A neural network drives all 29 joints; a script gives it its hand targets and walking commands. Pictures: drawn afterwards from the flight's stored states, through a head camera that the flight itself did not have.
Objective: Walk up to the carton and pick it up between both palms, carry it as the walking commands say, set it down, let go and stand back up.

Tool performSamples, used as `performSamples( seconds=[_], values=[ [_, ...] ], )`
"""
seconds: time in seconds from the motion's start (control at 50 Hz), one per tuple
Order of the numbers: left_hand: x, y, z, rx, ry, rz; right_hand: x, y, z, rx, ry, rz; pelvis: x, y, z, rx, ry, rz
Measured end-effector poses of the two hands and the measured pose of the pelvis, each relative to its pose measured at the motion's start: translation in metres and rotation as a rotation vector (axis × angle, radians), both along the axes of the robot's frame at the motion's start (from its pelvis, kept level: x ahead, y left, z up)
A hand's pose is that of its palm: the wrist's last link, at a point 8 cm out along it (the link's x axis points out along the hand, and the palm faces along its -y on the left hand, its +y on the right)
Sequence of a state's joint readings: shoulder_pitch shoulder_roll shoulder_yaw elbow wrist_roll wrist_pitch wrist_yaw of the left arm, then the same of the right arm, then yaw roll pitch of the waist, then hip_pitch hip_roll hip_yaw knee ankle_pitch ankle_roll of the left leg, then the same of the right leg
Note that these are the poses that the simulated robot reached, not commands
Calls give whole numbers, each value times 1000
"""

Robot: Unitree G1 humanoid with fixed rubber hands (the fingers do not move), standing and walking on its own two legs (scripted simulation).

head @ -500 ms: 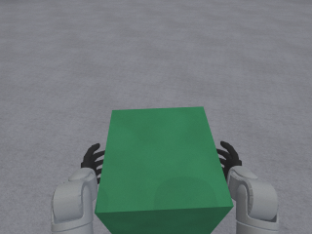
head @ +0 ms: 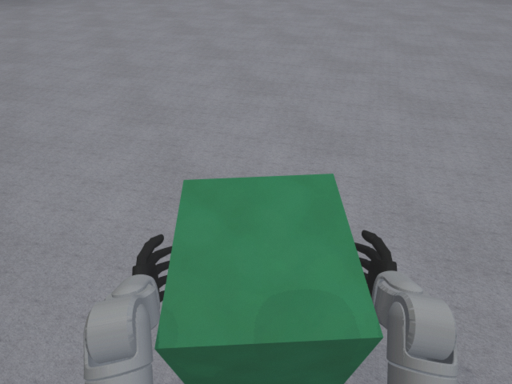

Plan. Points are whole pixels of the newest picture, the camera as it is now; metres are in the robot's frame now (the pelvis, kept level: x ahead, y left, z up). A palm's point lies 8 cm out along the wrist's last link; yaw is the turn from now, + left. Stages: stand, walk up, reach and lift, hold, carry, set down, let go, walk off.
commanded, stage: carry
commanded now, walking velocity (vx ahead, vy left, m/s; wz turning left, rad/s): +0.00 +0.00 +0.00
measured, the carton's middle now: (263, 286) +0.28 +0.00 +0.03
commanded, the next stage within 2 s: hold in 0.46 s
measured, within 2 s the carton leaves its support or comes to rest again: neither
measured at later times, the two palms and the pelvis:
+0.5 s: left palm (155, 291) +0.26 +0.16 +0.06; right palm (380, 288) +0.26 -0.17 +0.06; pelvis -0.01 +0.00 +0.00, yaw +0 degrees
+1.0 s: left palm (154, 276) +0.29 +0.17 +0.05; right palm (364, 285) +0.27 -0.15 +0.05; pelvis -0.01 +0.02 +0.01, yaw -3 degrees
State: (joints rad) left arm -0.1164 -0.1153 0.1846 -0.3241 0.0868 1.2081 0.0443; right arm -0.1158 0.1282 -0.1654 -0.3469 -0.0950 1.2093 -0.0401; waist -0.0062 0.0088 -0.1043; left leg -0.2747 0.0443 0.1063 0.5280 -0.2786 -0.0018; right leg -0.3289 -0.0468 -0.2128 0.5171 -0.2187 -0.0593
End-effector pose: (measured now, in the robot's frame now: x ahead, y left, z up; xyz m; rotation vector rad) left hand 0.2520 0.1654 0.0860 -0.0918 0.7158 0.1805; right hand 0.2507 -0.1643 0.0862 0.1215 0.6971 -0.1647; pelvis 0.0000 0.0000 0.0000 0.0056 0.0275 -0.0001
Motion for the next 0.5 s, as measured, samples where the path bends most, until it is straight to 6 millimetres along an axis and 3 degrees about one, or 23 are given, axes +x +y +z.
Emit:
performSamples(
  seconds=[0.46,0.5],
  values=[
    [-4,-5,-3,3,3,1,-4,-5,-4,2,3,2,-6,-6,0,1,2,1],
    [4,-6,-22,2,29,-13,5,-6,-24,-10,35,13,-10,-5,2,5,-43,-8]
  ],
)
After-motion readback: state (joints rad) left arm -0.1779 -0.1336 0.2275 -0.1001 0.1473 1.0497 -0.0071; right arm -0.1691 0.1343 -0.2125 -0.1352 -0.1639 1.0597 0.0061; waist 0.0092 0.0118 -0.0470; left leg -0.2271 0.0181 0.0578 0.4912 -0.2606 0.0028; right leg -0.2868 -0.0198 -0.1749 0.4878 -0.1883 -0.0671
